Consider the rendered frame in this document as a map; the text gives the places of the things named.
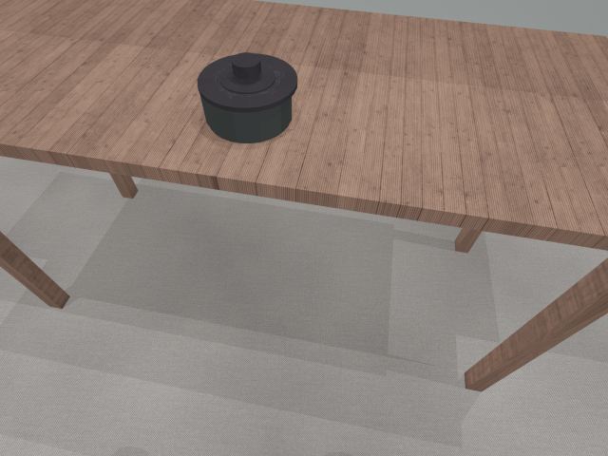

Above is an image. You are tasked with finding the table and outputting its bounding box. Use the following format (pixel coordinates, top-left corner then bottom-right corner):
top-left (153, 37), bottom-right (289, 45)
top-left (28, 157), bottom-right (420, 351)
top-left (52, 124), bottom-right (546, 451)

top-left (0, 0), bottom-right (608, 391)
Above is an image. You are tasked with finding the pot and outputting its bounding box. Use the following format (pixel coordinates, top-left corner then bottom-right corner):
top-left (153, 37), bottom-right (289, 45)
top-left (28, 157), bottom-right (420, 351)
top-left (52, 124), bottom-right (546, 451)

top-left (200, 96), bottom-right (292, 143)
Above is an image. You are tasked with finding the knob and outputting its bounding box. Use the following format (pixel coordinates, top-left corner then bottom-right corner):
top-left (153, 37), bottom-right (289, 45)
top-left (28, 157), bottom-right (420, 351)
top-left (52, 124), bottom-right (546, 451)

top-left (231, 52), bottom-right (261, 80)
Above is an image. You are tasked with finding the lid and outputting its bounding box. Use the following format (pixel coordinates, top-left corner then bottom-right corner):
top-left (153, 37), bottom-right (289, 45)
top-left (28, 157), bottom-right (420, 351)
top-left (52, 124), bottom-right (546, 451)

top-left (198, 53), bottom-right (297, 113)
